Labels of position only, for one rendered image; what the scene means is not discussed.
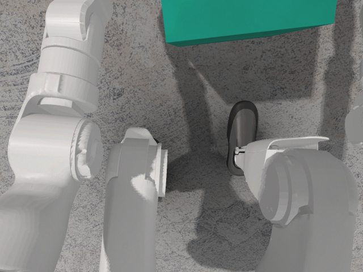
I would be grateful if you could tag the robot left forearm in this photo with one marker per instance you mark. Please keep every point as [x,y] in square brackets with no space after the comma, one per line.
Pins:
[71,55]

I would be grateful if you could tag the carton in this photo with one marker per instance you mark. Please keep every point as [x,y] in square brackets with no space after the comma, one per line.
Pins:
[195,22]

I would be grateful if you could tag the left robot upper arm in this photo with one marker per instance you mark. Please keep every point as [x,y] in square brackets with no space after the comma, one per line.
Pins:
[50,155]

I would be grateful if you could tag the robot left shin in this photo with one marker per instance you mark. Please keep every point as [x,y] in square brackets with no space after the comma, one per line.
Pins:
[113,160]

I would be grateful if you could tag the right robot upper arm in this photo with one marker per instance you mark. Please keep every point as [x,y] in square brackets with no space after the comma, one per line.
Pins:
[354,123]

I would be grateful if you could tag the left robot thigh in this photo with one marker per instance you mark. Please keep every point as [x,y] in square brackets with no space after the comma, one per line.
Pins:
[130,212]

